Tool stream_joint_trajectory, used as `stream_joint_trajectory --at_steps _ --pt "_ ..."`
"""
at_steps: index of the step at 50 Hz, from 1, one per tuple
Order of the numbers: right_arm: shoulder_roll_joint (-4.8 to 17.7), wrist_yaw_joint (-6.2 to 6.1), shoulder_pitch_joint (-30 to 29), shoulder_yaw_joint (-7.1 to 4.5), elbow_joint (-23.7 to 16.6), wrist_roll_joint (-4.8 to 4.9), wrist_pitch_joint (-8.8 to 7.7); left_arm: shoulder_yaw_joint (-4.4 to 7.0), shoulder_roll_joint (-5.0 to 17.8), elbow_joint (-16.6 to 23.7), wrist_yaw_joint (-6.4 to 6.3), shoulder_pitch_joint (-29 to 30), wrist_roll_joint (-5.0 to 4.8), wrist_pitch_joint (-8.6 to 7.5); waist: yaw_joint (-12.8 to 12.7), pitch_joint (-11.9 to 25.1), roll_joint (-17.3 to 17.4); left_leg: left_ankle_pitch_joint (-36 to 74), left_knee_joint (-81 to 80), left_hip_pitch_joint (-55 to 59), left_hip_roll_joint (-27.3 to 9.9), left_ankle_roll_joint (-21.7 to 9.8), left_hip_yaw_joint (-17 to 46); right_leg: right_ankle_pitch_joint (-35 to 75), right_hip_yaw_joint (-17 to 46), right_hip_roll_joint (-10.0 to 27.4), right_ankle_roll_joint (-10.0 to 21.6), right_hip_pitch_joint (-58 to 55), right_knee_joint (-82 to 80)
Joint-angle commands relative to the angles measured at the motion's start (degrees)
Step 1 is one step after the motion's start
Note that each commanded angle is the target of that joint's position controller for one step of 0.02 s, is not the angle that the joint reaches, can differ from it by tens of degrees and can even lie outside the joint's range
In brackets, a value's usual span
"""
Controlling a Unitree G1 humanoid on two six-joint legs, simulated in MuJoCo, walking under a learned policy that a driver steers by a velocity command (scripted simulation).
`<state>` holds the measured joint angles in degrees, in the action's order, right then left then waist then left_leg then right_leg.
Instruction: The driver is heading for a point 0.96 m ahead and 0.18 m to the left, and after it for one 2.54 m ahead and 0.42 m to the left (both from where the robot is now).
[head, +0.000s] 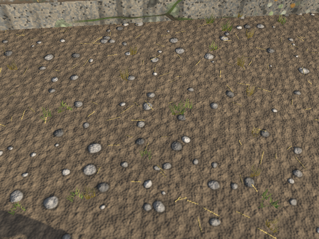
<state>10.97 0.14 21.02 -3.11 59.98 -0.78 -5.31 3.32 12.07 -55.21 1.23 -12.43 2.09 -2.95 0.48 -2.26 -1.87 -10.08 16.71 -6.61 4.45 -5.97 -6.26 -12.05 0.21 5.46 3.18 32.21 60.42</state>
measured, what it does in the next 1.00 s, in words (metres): walks ahead, turning left: right foot, then left foot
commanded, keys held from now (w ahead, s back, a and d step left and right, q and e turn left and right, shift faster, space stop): w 0.20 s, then w+q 0.80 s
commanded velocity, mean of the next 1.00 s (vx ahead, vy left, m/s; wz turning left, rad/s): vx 0.50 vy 0.00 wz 0.34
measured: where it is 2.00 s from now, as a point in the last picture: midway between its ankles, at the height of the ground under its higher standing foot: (119, 163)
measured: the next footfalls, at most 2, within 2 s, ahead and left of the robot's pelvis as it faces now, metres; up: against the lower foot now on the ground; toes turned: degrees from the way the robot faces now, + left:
right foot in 0.30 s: +0.34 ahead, -0.12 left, +0.00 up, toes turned -3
left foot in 0.86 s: +0.58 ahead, +0.10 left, +0.00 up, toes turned +24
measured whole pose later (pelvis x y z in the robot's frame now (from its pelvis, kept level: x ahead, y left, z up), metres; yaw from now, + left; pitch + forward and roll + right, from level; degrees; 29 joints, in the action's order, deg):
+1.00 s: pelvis +0.52 +0.04 -0.01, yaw +24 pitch +0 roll +0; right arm 14.7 0.4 12.6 -4.9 51.8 -0.8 -1.3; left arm 3.1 12.4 -50.1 0.0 -13.6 1.4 -4.5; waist -0.3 -3.8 -0.6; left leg -11.5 27.1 -16.0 7.4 -8.5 -4.1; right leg -19.5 -1.5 4.8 0.0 23.8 70.6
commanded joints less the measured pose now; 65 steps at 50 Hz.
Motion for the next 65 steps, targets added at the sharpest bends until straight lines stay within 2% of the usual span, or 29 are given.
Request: stream_joint_trajectory --at_steps 1,6,11,13,14,15,16,17,18,19,20,21,24,27,32,36,39,41,42,43,44,45,46,47,49,51,54,59,65 --pt "5.5 -0.09 2.7 -0.46 -1.9 0.14 -1.0 0.15 1.7 2.9 0.46 0.9 -0.07 0.61 -1.0 -2.9 5.0 14.3 -10.5 -0.8 -14.8 -5.6 10.9 6.1 -1.7 1.4 -1.5 5.2 -5.1" --pt "5.5 -0.3 7.7 -0.01 -0.7 0.09 -1.02 -0.8 0.7 6.4 0.59 11.2 -0.84 0.24 1.8 -3.6 5.6 21.6 -9.8 4.2 -14.1 -4.5 7.9 12.5 -4.6 -0.8 -1.6 4.0 -20.2" --pt "6.3 -1.13 10.2 -0.14 0.8 -0.63 -0.55 -0.57 2.1 8.8 0.33 15.6 -0.81 -0.59 2.3 -4.4 5.9 30.5 -5.2 13.1 -17.4 -5.1 8.5 7.6 -4.9 -2.7 1.2 3.1 -27.0" --pt "7.5 -1.39 7.9 -0.44 0.4 -0.85 -0.35 0.09 3.3 7.6 -0.18 10.1 -0.85 -1.31 -1.0 -1.8 6.4 43.7 2.0 13.3 -17.3 -4.0 8.6 3.0 -5.2 -5.5 2.8 -5.4 -29.7" --pt "8.0 -1.26 6.7 -0.56 0.2 -0.76 -0.17 0.73 4.4 5.2 -0.65 2.6 -0.75 -1.83 -4.2 2.0 5.8 46.9 10.2 12.1 -15.9 -3.2 8.0 3.3 -5.8 -7.2 3.8 -14.2 -32.8" --pt "7.4 -1.05 5.6 -0.34 -0.5 -0.19 -0.12 1.7 6.6 2.2 -1.29 -7.4 0.16 -2.57 -8.1 7.9 3.8 38.6 22.0 4.4 -13.3 -2.2 6.6 6.0 -3.0 -4.2 5.4 -29.0 -34.7" --pt "3.3 -0.58 7.5 0.74 -3.0 1.49 -0.18 3.15 12.7 1.6 -2.02 -15.7 1.88 -2.96 -9.1 16.7 -4.4 13.6 41.1 -11.1 -7.8 -0.4 3.8 0.3 15.8 12.1 8.9 -45.9 -36.3" --pt "2.5 -0.67 12.9 0.34 -2.4 2.61 0.2 3.8 14.4 1.6 -1.31 -14.6 0.73 -1.99 -6.2 22.1 -12.2 -19.9 56.2 -23.9 -0.1 0.3 5.4 -1.7 36.7 21.6 14.2 -51.5 -43.7" --pt "6.6 -0.97 8.4 -0.78 -2.4 1.09 0.88 2.88 10.3 3.1 -1.01 -7.8 -0.46 -1.37 -4.1 13.8 -2.6 -15.3 58.7 -27.3 -4.8 -0.3 9.4 -7.0 30.0 18.7 12.0 -43.2 -45.1" --pt "5.5 -0.61 3.7 -0.72 -3.6 0.64 0.85 1.68 6.1 4.0 -0.87 -2.7 -0.79 -1.68 -3.2 6.0 0.1 -10.6 56.5 -27.7 -6.9 -0.2 9.5 -6.6 22.0 16.3 10.2 -34.1 -47.6" --pt "3.8 -0.37 2.4 -0.63 -3.8 0.5 1.08 1.06 4.0 3.8 -0.88 -0.7 -0.61 -2.09 -1.7 1.9 0.7 -7.9 53.4 -26.0 -8.7 -0.1 9.3 -3.2 15.6 13.7 7.7 -28.0 -49.9" --pt "3.5 0.0 1.8 -0.88 -4.1 -0.49 1.82 0.67 2.8 3.0 -1.28 -1.0 -0.8 -2.53 -0.5 0.2 -0.8 -6.7 51.3 -24.4 -9.8 0.2 9.3 0.5 10.8 11.6 6.1 -24.5 -50.9" --pt "1.8 1.06 2.0 -1.05 -4.7 -1.04 3.8 0.6 2.9 1.5 -1.78 -4.5 -1.29 -3.91 1.2 0.1 -1.6 -3.7 50.1 -24.2 -10.1 1.1 8.1 9.1 3.1 9.9 4.8 -23.0 -51.9" --pt "1.9 1.69 -3.9 -1.11 -7.2 -1.0 4.64 0.84 4.1 0.8 -1.93 -7.1 -1.25 -4.4 1.0 -1.2 -1.7 2.1 47.3 -30.3 -11.0 1.8 7.1 13.4 -2.4 9.2 4.4 -24.8 -52.7" --pt "1.5 2.71 -14.6 -0.3 -11.4 -0.8 4.43 0.5 4.2 0.0 -2.27 -10.2 -1.16 -4.35 -0.7 -3.5 -1.8 10.6 31.5 -31.2 -9.8 2.4 3.2 21.1 -9.8 7.5 3.4 -27.1 -52.3" --pt "1.8 3.21 -20.9 0.17 -14.3 -1.14 4.28 0.82 5.9 -1.3 -2.93 -14.1 -1.04 -3.71 -2.5 -4.3 -1.9 9.0 22.6 -29.7 -8.2 0.5 -1.1 28.4 -13.0 9.6 3.4 -34.0 -50.3" --pt "3.2 3.02 -19.3 -0.44 -14.6 -1.34 4.31 1.23 7.6 -1.4 -3.48 -13.7 -0.79 -2.74 -0.7 -2.1 -3.5 1.8 20.2 -24.5 -4.5 -2.6 -3.6 48.3 -15.7 10.6 3.1 -38.8 -42.6" --pt "5.0 2.51 -12.3 -1.41 -12.9 -1.42 4.22 1.8 9.5 -0.9 -3.57 -12.6 -0.59 -1.71 2.4 2.1 -4.6 -4.3 18.9 -16.9 -0.7 -5.2 -4.7 58.3 -16.5 11.0 3.2 -40.1 -30.3" --pt "6.4 2.13 -6.3 -2.22 -11.2 -1.58 3.77 2.01 10.2 -0.4 -3.27 -12.1 -0.72 -1.16 4.9 5.7 -3.8 -4.5 15.3 -9.0 1.0 -6.6 -4.0 54.3 -16.6 10.8 2.8 -37.4 -19.8" --pt "9.9 1.42 1.8 -3.71 -9.0 -2.33 3.32 1.96 10.1 1.0 -2.86 -10.7 -1.0 -0.99 9.1 10.1 0.4 -5.4 10.1 4.1 -2.6 -9.2 3.4 40.3 -17.0 9.3 0.9 -27.4 -3.9" --pt "16.6 0.79 1.1 -5.26 -9.6 -2.49 3.32 0.61 2.7 4.9 -1.77 -12.7 -1.56 -1.24 4.6 13.9 13.5 -4.4 8.2 21.9 -20.6 -17.1 31.7 -13.1 -15.3 -0.8 -2.4 -1.5 16.9" --pt "17.8 0.74 3.0 -5.47 -10.4 -0.8 4.22 1.35 6.9 8.0 -1.27 -5.7 -1.48 -2.0 6.8 16.3 8.0 -6.3 -0.7 23.5 -24.3 -20.5 49.3 -18.4 -2.0 -6.5 -3.2 8.4 24.8" --pt "15.9 0.18 -0.1 -4.89 -10.0 -0.38 4.5 1.1 6.7 9.6 -0.97 -0.9 -1.72 -2.84 5.5 7.7 4.4 -3.5 -2.0 18.1 -23.4 -18.1 39.6 -12.0 1.0 -2.2 -2.5 13.6 22.4" --pt "12.8 0.0 -2.7 -4.07 -10.1 0.08 4.25 0.9 6.7 9.3 -1.0 -1.6 -1.86 -3.51 3.1 3.7 1.3 3.0 -2.8 10.8 -21.3 -15.5 33.9 -7.4 1.0 -0.2 -2.2 10.7 16.5" --pt "9.3 -0.44 -6.7 -2.93 -10.8 0.61 3.23 1.03 6.5 8.3 -1.22 -4.0 -0.17 -2.13 -1.3 1.7 -0.4 14.8 -3.7 2.0 -15.6 -12.0 24.9 -5.6 1.4 1.7 -3.4 3.1 9.4" --pt "9.5 -0.32 -5.7 -2.6 -10.8 1.08 1.9 0.92 5.6 8.6 -0.78 -4.7 0.76 -0.07 -2.4 2.6 0.6 20.8 -3.8 -0.3 -13.2 -11.5 21.9 -5.8 1.0 1.8 -4.8 0.5 5.8" --pt "11.5 -0.12 -2.0 -2.9 -10.3 0.98 1.25 0.6 5.1 10.7 -0.29 0.1 0.68 1.18 -1.3 1.4 2.3 21.9 -5.1 -1.0 -11.3 -10.1 19.9 -0.6 -0.5 1.6 -6.2 3.7 -0.5" --pt "10.3 -0.11 4.8 -2.1 -8.9 0.84 1.11 0.1 5.3 13.8 0.25 9.6 0.25 1.29 2.7 0.2 4.9 26.3 -5.5 5.5 -10.6 -5.5 18.6 9.9 -1.6 0.8 -5.4 8.2 -12.5" --pt "10.0 -0.9 7.8 -1.11 -7.6 -0.35 0.84 -1.02 5.0 16.6 0.88 17.3 -0.56 0.32 5.1 -2.5 5.6 34.3 -4.3 13.1 -12.4 -4.1 15.2 11.6 -4.8 -2.3 -1.6 6.9 -24.9"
